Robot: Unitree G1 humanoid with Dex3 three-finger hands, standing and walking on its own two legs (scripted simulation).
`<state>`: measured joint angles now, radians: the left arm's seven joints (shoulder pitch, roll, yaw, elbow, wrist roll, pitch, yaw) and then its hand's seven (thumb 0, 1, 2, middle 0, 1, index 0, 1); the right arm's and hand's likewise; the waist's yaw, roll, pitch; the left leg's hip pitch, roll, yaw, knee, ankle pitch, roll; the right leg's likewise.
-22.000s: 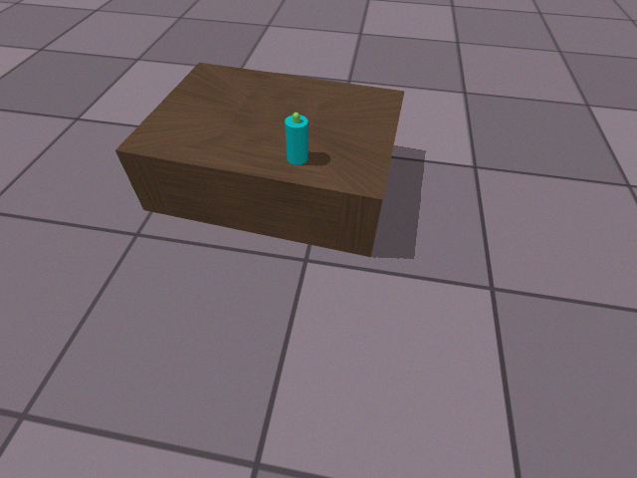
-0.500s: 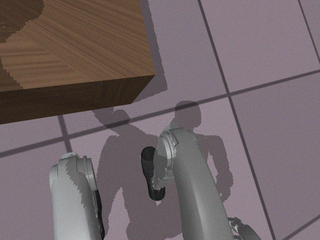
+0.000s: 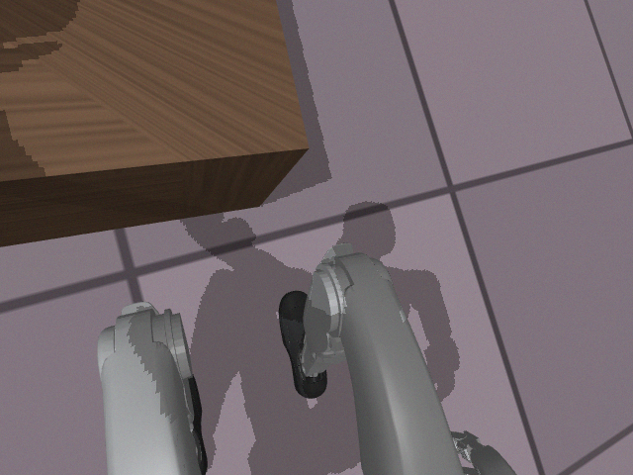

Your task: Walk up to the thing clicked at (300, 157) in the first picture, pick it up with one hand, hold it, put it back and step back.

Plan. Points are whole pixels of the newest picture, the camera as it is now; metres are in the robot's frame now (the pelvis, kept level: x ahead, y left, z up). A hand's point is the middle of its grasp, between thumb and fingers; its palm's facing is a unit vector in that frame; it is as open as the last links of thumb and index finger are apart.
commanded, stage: withdraw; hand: left
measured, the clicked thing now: out of the picture +0.62 +0.26 +0.03
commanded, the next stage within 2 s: rise in 0.28 s
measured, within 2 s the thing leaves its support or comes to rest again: neither
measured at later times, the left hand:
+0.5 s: hand out of the picture +0.59 +0.33 +0.15, palm faces +0.36 -0.92 -0.17, open 17.4 cm
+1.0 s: hand out of the picture +0.51 +0.36 +0.22, palm faces +0.35 -0.84 -0.42, open 17.2 cm
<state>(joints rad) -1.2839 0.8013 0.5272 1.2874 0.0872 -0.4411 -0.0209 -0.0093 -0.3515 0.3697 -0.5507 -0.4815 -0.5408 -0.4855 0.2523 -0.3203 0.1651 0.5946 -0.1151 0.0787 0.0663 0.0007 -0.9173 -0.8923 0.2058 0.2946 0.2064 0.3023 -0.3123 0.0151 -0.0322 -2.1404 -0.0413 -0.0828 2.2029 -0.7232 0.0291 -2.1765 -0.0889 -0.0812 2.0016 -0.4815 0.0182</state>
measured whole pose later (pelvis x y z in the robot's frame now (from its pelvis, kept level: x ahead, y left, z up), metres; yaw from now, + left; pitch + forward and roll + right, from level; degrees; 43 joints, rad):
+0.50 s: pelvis +0.01 +0.00 +0.11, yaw +1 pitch +36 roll -6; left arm -1.24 0.89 0.48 1.28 0.11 -0.19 -0.08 -0.01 -0.57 0.13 -0.08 -0.12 -0.07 -0.13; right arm 0.26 -0.30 0.11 0.59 -0.02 0.10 0.01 0.00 -0.90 -0.90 0.21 0.30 0.21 0.30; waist -0.24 0.02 -0.10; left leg -1.80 -0.01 -0.05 1.85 -0.68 0.03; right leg -1.85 -0.06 -0.07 1.68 -0.46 0.02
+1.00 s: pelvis +0.06 +0.00 +0.26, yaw +2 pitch +26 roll -5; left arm -0.77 0.73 0.42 1.14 0.12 -0.02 0.04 -0.01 -0.49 0.09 -0.06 -0.06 -0.06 -0.06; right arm 0.33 -0.29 0.06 0.63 0.02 0.10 0.01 0.00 -0.90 -0.90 0.21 0.30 0.21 0.30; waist -0.15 0.01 -0.09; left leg -1.17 0.03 -0.05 1.29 -0.58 0.01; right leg -1.22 -0.01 -0.07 1.14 -0.38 0.01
